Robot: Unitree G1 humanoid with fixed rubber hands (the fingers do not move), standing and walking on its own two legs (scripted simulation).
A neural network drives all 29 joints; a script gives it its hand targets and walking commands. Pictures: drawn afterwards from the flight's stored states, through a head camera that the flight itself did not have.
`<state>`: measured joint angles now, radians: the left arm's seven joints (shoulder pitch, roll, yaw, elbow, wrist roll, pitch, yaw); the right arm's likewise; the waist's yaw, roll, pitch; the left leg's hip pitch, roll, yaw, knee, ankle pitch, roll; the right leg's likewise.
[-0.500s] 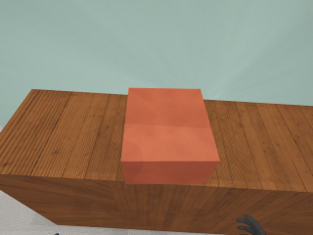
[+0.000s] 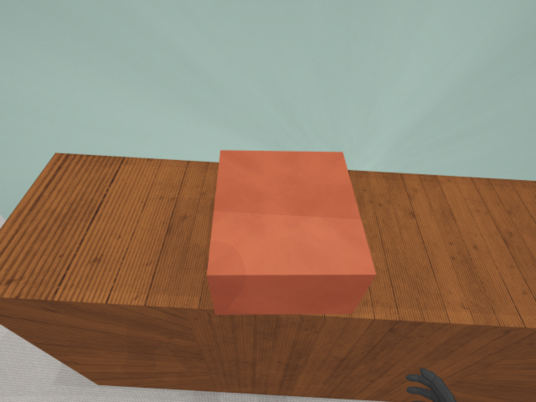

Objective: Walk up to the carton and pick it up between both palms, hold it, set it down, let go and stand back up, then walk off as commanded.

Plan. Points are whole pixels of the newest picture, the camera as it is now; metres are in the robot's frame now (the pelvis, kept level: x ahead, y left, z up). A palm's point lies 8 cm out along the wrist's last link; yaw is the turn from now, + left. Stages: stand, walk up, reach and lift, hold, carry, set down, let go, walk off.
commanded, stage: walk off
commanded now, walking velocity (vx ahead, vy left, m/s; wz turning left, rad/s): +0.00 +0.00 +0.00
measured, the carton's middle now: (283, 228) +0.42 -0.01 +0.00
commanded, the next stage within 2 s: none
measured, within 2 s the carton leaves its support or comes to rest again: neither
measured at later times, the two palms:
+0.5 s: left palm out of the picture +0.01 +0.27 -0.10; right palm out of the picture +0.08 -0.31 -0.12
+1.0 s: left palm out of the picture -0.10 +0.28 -0.10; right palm out of the picture -0.11 -0.33 -0.15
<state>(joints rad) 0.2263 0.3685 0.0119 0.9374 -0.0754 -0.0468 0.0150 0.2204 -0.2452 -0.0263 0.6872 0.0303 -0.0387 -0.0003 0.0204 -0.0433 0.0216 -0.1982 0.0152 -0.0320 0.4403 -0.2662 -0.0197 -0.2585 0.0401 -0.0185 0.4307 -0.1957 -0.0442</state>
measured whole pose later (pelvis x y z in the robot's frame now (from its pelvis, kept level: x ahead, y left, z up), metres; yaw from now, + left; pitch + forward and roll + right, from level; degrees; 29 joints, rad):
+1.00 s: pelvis -0.19 -0.04 -0.04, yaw +4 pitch -6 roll -1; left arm 0.17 0.38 0.01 0.75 -0.08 -0.01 0.01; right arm 0.35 -0.38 -0.03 0.69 0.03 0.08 0.00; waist 0.02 0.07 0.13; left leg -0.37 -0.11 -0.16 1.14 -0.42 0.00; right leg -0.42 0.04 -0.12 0.63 -0.11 -0.10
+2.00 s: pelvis -0.38 -0.01 -0.04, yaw +3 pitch -6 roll -1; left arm 0.23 0.34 0.01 0.84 -0.08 -0.04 0.02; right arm 0.23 -0.39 -0.03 0.74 0.03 0.05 0.00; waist -0.01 0.10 0.20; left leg -0.33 -0.05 -0.14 0.88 -0.46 0.01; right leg -0.29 0.09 0.02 0.85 -0.46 -0.07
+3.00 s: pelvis -0.36 -0.01 -0.04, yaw +2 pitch -6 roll +0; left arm 0.16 0.38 0.01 0.86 -0.08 -0.06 0.02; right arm 0.16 -0.39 -0.03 0.74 0.03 -0.01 -0.01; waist -0.01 0.07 0.19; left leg -0.28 -0.04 -0.11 0.80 -0.41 -0.02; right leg -0.29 0.06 0.03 0.84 -0.42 -0.05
